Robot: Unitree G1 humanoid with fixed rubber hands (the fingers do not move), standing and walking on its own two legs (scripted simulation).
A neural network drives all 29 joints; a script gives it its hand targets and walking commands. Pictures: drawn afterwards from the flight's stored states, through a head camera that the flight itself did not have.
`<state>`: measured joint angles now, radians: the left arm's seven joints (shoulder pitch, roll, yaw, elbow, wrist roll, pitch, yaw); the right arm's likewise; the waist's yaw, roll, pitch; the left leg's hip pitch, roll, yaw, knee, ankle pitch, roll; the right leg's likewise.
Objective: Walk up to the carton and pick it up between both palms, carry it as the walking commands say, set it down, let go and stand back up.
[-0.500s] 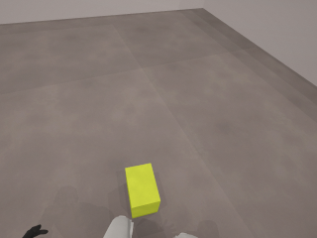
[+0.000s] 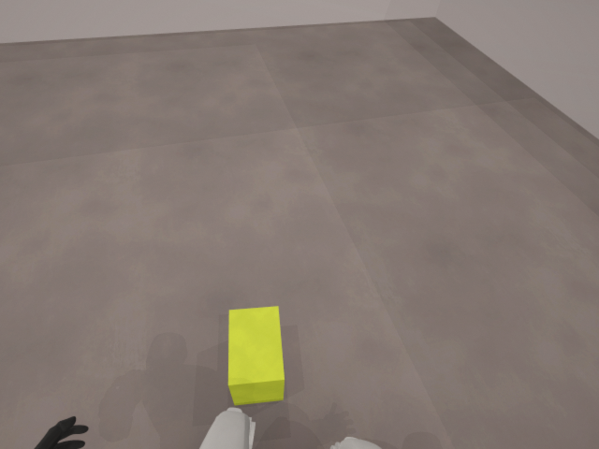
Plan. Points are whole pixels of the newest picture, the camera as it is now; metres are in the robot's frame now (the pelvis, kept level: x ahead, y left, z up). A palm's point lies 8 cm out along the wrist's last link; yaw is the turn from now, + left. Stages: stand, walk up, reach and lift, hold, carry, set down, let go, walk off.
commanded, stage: walk up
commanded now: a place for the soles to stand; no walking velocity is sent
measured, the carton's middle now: (256, 355) +0.48 +0.11 -0.60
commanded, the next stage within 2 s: none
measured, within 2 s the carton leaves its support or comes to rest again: neither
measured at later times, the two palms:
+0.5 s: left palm out of the picture +0.08 +0.31 -0.05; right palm out of the picture +0.13 -0.35 -0.08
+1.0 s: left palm out of the picture +0.07 +0.30 -0.06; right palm out of the picture +0.16 -0.34 -0.08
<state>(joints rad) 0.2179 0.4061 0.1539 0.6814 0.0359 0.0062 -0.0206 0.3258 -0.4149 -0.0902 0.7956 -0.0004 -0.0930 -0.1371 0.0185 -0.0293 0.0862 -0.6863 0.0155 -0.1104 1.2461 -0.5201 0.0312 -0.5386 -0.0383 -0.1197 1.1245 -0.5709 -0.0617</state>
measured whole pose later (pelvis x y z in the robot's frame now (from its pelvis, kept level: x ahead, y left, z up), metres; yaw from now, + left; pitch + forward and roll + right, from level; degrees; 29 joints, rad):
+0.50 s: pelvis +0.01 -0.03 +0.01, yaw +7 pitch +0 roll +1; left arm 0.21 0.41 0.13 0.70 0.04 -0.01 0.01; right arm 0.29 -0.42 -0.09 0.80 0.00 -0.07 -0.12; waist 0.02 0.01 0.09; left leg -0.61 -0.01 -0.11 1.02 -0.43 0.05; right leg -0.49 -0.08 -0.22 1.06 -0.57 -0.08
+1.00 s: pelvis +0.00 -0.04 +0.01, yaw +9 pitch -2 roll +0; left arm 0.20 0.41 0.09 0.75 0.04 -0.04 0.01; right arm 0.20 -0.42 -0.09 0.80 0.00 -0.05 -0.06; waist 0.00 0.02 0.09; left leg -0.57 -0.01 -0.12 1.02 -0.43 -0.03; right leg -0.48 -0.07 -0.03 1.06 -0.55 0.02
